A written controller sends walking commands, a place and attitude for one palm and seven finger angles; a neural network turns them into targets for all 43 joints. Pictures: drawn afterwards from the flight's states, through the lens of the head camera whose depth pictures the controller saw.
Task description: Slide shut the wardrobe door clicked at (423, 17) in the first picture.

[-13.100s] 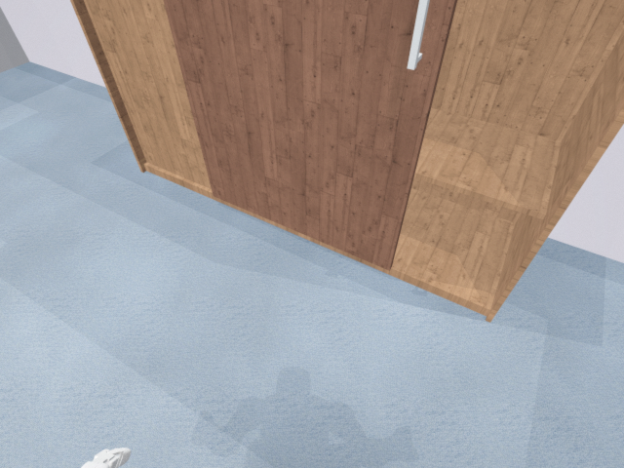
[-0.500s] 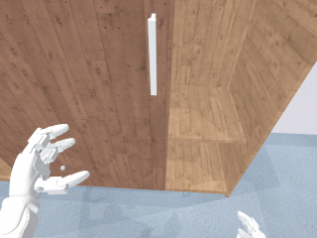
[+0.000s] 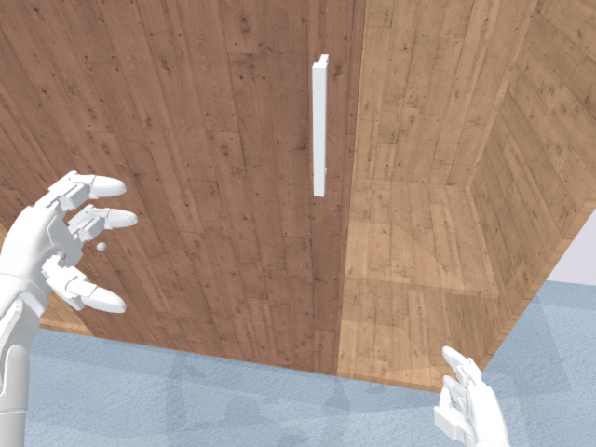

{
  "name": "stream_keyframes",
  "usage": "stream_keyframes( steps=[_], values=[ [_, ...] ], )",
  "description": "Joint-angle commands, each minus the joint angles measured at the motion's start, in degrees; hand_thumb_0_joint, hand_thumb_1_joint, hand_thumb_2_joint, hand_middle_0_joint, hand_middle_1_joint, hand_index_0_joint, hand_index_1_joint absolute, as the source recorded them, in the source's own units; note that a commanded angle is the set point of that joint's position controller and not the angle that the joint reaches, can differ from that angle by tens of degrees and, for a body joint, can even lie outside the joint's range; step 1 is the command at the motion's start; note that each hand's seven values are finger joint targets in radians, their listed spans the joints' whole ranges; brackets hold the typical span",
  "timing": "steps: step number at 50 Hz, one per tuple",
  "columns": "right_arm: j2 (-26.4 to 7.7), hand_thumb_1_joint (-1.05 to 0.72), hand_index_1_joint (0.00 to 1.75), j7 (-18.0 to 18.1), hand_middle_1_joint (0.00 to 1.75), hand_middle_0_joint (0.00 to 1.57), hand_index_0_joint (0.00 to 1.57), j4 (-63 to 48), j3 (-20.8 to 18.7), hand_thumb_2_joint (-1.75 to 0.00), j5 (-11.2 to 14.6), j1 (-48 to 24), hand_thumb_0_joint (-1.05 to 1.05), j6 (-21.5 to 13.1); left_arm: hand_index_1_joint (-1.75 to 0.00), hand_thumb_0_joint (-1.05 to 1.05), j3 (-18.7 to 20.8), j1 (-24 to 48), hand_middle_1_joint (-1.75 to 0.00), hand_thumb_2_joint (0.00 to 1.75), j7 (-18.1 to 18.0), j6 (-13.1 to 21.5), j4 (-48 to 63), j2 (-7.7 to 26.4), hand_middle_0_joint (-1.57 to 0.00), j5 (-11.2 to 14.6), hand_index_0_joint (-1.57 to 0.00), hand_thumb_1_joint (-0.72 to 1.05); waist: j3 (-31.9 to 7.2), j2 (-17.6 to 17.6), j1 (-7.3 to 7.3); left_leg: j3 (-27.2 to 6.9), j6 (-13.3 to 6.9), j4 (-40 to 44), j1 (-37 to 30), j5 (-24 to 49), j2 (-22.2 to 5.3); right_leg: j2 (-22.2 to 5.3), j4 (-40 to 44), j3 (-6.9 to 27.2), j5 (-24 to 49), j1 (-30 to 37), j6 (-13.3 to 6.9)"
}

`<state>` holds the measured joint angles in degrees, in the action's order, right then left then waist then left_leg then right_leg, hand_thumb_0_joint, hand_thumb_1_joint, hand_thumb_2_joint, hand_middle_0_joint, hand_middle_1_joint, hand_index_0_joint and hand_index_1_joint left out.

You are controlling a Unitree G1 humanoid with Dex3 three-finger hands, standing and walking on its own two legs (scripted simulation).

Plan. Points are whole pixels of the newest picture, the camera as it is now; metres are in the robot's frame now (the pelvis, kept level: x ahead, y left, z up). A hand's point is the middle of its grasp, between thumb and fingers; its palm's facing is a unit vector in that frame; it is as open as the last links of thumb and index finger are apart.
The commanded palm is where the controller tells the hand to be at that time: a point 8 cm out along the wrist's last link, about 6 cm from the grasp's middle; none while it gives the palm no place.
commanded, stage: raise the hand with hooked fingers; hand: left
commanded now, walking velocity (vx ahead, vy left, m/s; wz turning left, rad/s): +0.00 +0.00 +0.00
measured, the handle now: (321, 130) +0.52 +0.03 +0.20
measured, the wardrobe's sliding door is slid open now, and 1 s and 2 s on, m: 0.39 0.39 0.39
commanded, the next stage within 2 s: move the hooked fingers beside the handle in 0.66 s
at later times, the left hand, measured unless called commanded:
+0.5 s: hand (103, 213) +0.28 +0.25 +0.23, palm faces +0.02 -0.99 -0.14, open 14.0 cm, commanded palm +0.25 +0.31 +0.23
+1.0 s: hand (115, 210) +0.30 +0.26 +0.21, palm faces +0.04 -0.99 -0.10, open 14.0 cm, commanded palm +0.27 +0.29 +0.23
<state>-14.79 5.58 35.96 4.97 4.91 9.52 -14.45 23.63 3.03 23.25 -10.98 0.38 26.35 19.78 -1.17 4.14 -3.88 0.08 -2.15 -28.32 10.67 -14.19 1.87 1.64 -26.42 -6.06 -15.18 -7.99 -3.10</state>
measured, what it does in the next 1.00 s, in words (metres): stands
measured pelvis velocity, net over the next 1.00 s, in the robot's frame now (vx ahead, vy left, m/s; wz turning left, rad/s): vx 0.00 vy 0.00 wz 0.01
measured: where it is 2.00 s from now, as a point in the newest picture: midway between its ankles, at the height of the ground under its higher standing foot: outside the picture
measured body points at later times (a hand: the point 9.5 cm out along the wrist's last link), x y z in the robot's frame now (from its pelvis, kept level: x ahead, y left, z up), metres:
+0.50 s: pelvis +0.00 -0.01 +0.00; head -0.03 -0.03 +0.45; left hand +0.27 +0.30 +0.24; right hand +0.19 -0.25 -0.07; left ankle +0.02 +0.09 -0.74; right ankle +0.00 -0.08 -0.74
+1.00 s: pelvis +0.00 +0.00 +0.00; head -0.02 -0.03 +0.45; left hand +0.30 +0.31 +0.22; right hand +0.21 -0.22 -0.07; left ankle +0.02 +0.09 -0.74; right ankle +0.00 -0.08 -0.74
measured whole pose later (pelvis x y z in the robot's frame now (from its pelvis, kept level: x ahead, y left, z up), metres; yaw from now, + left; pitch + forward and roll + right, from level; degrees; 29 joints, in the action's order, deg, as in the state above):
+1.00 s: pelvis +0.00 +0.00 +0.00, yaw +0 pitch -3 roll +0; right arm -15.9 5.3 36.9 4.7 6.0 9.3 -11.4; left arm 23.2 15.4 22.8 -18.1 -7.7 28.1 17.9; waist -0.7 4.5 -3.1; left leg -0.3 -2.0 -27.8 11.2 -13.8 2.0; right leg 1.6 -26.1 -6.3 -15.1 -8.5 -3.2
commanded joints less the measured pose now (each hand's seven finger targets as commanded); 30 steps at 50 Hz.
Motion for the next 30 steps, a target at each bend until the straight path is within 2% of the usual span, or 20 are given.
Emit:
stream_keyframes(
  steps=[1, 2, 4, 6, 7, 8, 10, 12, 14, 15, 17, 19, 20, 22, 24, 25, 26, 28, 29, 30],
  values=[
    [-6.5, -0.90, 0.30, 0.5, 0.30, 0.20, 0.20, -9.2, -2.5, -0.90, 0.1, -8.2, 0.00, -2.2, -1.20, 0.00, 10.7, 22.4, -1.20, 0.30, 0.4, 2.7, 14.8, 20.2, -0.30, 1.8, -0.30, -0.50, -11.6, 1.0, 0.72, -4.1, -0.2, 3.7, -5.9, 11.1, -1.2, -1.7, 5.1, 5.0, 12.7, 1.4, 1.7],
    [-6.4, -0.90, 0.30, 0.5, 0.30, 0.20, 0.20, -9.2, -2.4, -0.90, 0.0, -8.4, 0.00, -2.2, -1.20, 0.00, 12.0, 23.2, -1.20, 0.30, 0.5, 3.1, 14.8, 21.4, -0.30, 1.9, -0.30, -0.50, -12.9, 0.3, 0.67, -4.2, -0.2, 3.7, -6.7, 11.8, -1.2, -1.7, 5.0, 4.9, 13.4, 2.1, 1.7],
    [-6.3, -0.90, 0.30, 0.5, 0.30, 0.20, 0.20, -8.8, -2.2, -0.90, 0.1, -8.6, 0.00, -2.1, -1.20, 0.00, 12.7, 24.8, -1.20, 0.30, 1.0, 3.4, 13.3, 22.0, -0.30, 2.2, -0.30, -0.50, -12.9, 1.6, 0.78, -4.0, -0.2, 3.7, -7.2, 12.6, -1.1, -1.7, 5.2, 5.0, 14.7, 2.2, 1.7],
    [-6.5, -0.90, 0.30, 0.4, 0.30, 0.20, 0.20, -7.8, -2.0, -0.90, 0.3, -8.4, 0.00, -1.6, -1.20, 0.00, 11.8, 25.4, -1.20, 0.30, 1.5, 2.3, 8.1, 21.5, -0.30, 2.2, -0.30, -0.50, -8.6, 2.9, 1.24, -4.1, 0.0, 4.0, -5.4, 10.7, -1.2, -2.1, 6.2, 5.6, 13.2, 0.6, 1.6],
    [-7.0, -0.90, 0.30, 0.4, 0.30, 0.20, 0.20, -7.4, -2.1, -0.90, 0.4, -8.2, 0.00, -1.6, -1.20, 0.00, 11.5, 25.8, -1.20, 0.30, 2.1, 1.4, 5.1, 21.7, -0.30, 2.0, -0.30, -0.50, -7.0, 0.6, 1.42, -4.3, -0.1, 4.2, -4.8, 10.0, -1.4, -2.1, 6.4, 5.4, 12.5, -0.4, 1.7],
    [-7.5, -0.90, 0.30, 0.4, 0.30, 0.20, 0.20, -7.1, -2.0, -0.90, 0.7, -8.0, 0.00, -1.2, -1.20, 0.00, 10.5, 26.2, -1.20, 0.30, 2.8, -0.1, 1.2, 21.6, -0.30, 1.8, -0.30, -0.50, -4.8, 0.4, 1.61, -4.3, 0.0, 4.6, -3.5, 8.4, -1.5, -2.2, 6.9, 5.7, 10.6, -1.8, 1.8],
    [-7.8, -0.90, 0.30, 0.2, 0.30, 0.20, 0.20, -7.2, -2.3, -0.90, 1.2, -7.8, 0.00, -0.6, -1.20, 0.00, 6.5, 23.5, -1.20, 0.30, 3.8, -2.3, -3.3, 17.5, -0.30, 1.3, -0.30, -0.50, -1.7, -1.8, 1.84, -4.4, 0.2, 4.0, -1.4, 7.2, -1.8, -2.9, 6.9, 6.5, 8.7, -3.3, 1.9],
    [-8.6, -0.90, 0.30, -0.4, 0.30, 0.20, 0.20, -8.0, -2.8, -0.90, 1.5, -7.9, 0.00, -0.2, -1.20, 0.00, 5.6, 21.0, -1.20, 0.30, 4.9, -4.1, -3.9, 16.8, -0.30, 1.2, -0.30, -0.50, -4.4, -2.2, 1.64, -4.2, 0.1, 2.8, -1.4, 8.1, -1.8, -3.3, 5.7, 7.2, 10.6, -3.1, 2.3],
    [-8.6, -0.90, 0.30, -0.7, 0.30, 0.20, 0.20, -9.4, -2.9, -0.90, 1.7, -8.7, 0.00, 0.1, -1.20, 0.00, 6.3, 21.7, -1.20, 0.30, 5.8, -4.9, -0.6, 18.5, -0.30, 1.5, -0.30, -0.50, -8.1, -2.9, 1.32, -4.2, 0.0, 2.3, -1.9, 8.3, -1.6, -3.5, 5.0, 7.5, 10.8, -1.8, 2.7],
    [-8.2, -0.90, 0.30, -0.9, 0.30, 0.20, 0.20, -9.8, -2.8, -0.90, 1.7, -9.2, 0.00, 0.2, -1.20, 0.00, 7.0, 21.9, -1.20, 0.30, 5.6, -4.2, 2.5, 19.1, -0.30, 1.9, -0.30, -0.50, -9.4, -3.1, 1.03, -3.9, 0.1, 1.6, -1.6, 8.7, -1.7, -4.0, 4.9, 8.4, 10.9, 0.0, 2.9],
    [-7.7, -0.90, 0.30, -1.0, 0.30, 0.20, 0.20, -11.0, -3.0, -0.90, 1.2, -10.0, 0.00, -0.3, -1.20, 0.00, 11.9, 24.2, -1.20, 0.30, 4.6, -1.8, 11.0, 23.6, -0.30, 2.0, -0.30, -0.50, -15.6, -1.5, 0.28, -3.8, -0.1, 1.3, -3.9, 10.5, -1.3, -3.8, 4.1, 8.5, 12.6, 2.7, 2.8],
    [-6.9, -0.90, 0.30, -0.7, 0.30, 0.20, 0.20, -11.3, -2.9, -0.90, 0.7, -10.1, 0.00, -0.9, -1.20, 0.00, 15.4, 25.3, -1.20, 0.30, 2.6, 1.2, 17.1, 26.1, -0.30, 2.4, -0.30, -0.50, -18.0, -0.1, -0.16, -3.5, -0.3, 1.8, -5.6, 12.6, -1.3, -3.2, 3.7, 7.3, 14.0, 4.4, 2.4],
    [-6.4, -0.90, 0.30, -0.6, 0.30, 0.20, 0.20, -10.7, -2.5, -0.90, 0.3, -10.0, 0.00, -1.0, -1.20, 0.00, 17.0, 24.3, -1.20, 0.30, 1.2, 2.6, 18.7, 27.6, -0.30, 2.6, -0.30, -0.50, -16.0, 0.5, -0.54, -3.5, -0.1, 2.2, -4.7, 12.5, -1.6, -3.1, 4.3, 7.1, 13.0, 4.5, 2.2],
    [-6.5, -0.90, 0.30, -0.3, 0.30, 0.20, 0.20, -9.9, -2.7, -0.90, 0.0, -9.0, 0.00, -1.6, -1.20, 0.00, 18.0, 22.3, -1.20, 0.30, -0.3, 3.4, 14.9, 25.9, -0.30, 2.7, -0.30, -0.50, -12.5, 1.9, -0.28, -3.3, -0.2, 2.9, -4.5, 12.3, -1.6, -2.6, 4.5, 6.3, 13.6, 2.4, 2.0],
    [-6.9, -0.90, 0.30, -0.1, 0.30, 0.20, 0.20, -8.3, -2.7, -0.90, 0.3, -8.3, 0.00, -1.3, -1.20, 0.00, 15.7, 22.1, -1.20, 0.30, -0.8, 2.0, 8.9, 23.4, -0.30, 2.2, -0.30, -0.50, -6.3, 3.3, 0.53, -3.3, 0.0, 3.8, -3.6, 10.0, -1.7, -2.3, 5.5, 5.6, 11.2, -1.5, 1.8],
    [-7.2, -0.90, 0.30, -0.1, 0.30, 0.20, 0.20, -7.9, -2.9, -0.90, 0.3, -7.9, 0.00, -1.0, -1.20, 0.00, 14.8, 21.7, -1.20, 0.30, -0.7, 0.5, 5.8, 22.6, -0.30, 1.9, -0.30, -0.50, -3.9, 2.8, 0.45, -3.5, 0.1, 3.9, -2.0, 8.7, -1.8, -2.6, 6.2, 6.1, 9.5, -2.0, 1.8],
    [-7.7, -0.90, 0.30, 0.0, 0.30, 0.20, 0.20, -7.5, -2.8, -0.90, 0.7, -8.0, 0.00, -0.8, -1.20, 0.00, 12.2, 22.6, -1.20, 0.30, -0.3, -1.0, 3.3, 20.8, -0.30, 1.6, -0.30, -0.50, -1.3, 3.9, 1.17, -3.5, 0.2, 4.4, -1.7, 7.1, -1.8, -2.5, 6.7, 6.0, 7.8, -4.1, 1.7],
    [-8.3, -0.90, 0.30, 0.2, 0.30, 0.20, 0.20, -8.2, -3.0, -0.90, 1.1, -7.8, 0.00, -0.5, -1.20, 0.00, 8.7, 22.9, -1.20, 0.30, 0.9, -4.1, 0.8, 19.1, -0.30, 1.1, -0.30, -0.50, -2.1, 3.2, 1.51, -3.8, 0.1, 4.2, -1.9, 6.2, -1.8, -2.6, 6.5, 6.3, 6.8, -4.6, 2.0],
    [-8.4, -0.90, 0.30, 0.2, 0.30, 0.20, 0.20, -8.7, -3.1, -0.90, 1.3, -7.7, 0.00, -0.5, -1.20, 0.00, 7.4, 23.4, -1.20, 0.30, 1.5, -4.8, 1.6, 18.6, -0.30, 0.8, -0.30, -0.50, -3.7, 0.8, 1.71, -4.2, 0.1, 4.2, -2.3, 6.7, -1.8, -2.5, 6.0, 5.9, 7.2, -4.1, 2.1],
    [-8.1, -0.90, 0.30, 0.1, 0.30, 0.20, 0.20, -8.9, -3.1, -0.90, 1.4, -7.8, 0.00, -0.3, -1.20, 0.00, 5.6, 22.7, -1.20, 0.30, 2.1, -5.0, 1.5, 16.9, -0.30, 0.9, -0.30, -0.50, -3.8, -0.1, 1.92, -3.9, 0.1, 3.5, -1.9, 6.8, -2.0, -2.9, 6.3, 6.9, 7.3, -3.6, 2.3]
  ],
)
